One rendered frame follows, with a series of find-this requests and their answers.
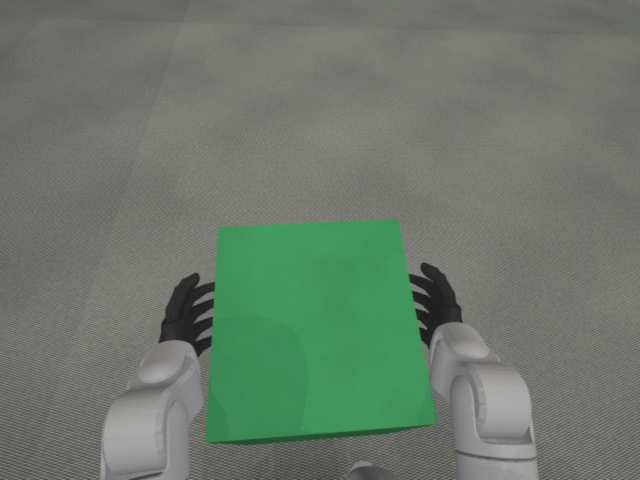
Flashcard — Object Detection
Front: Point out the right robot forearm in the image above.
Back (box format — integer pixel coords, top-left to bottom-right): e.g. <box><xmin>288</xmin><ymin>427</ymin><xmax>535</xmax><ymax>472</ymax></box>
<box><xmin>429</xmin><ymin>322</ymin><xmax>539</xmax><ymax>480</ymax></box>

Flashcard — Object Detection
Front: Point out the carton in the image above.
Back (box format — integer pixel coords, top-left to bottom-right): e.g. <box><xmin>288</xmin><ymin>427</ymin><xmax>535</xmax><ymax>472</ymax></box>
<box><xmin>205</xmin><ymin>219</ymin><xmax>438</xmax><ymax>445</ymax></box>

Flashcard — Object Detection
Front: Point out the robot right shin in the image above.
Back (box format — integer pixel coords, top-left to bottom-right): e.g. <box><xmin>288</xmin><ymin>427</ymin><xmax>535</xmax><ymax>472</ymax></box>
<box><xmin>348</xmin><ymin>461</ymin><xmax>372</xmax><ymax>473</ymax></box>

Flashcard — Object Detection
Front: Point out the left robot forearm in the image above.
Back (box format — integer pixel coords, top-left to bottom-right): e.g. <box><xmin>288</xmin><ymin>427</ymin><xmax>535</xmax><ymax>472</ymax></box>
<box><xmin>100</xmin><ymin>340</ymin><xmax>204</xmax><ymax>480</ymax></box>

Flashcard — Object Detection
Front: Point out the robot right hand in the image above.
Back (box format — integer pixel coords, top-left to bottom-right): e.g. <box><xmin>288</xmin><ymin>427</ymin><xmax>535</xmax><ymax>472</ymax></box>
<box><xmin>409</xmin><ymin>262</ymin><xmax>463</xmax><ymax>349</ymax></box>

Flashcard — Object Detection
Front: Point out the robot left hand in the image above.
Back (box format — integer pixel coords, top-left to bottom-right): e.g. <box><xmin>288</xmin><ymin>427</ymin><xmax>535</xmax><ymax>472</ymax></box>
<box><xmin>158</xmin><ymin>273</ymin><xmax>215</xmax><ymax>357</ymax></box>

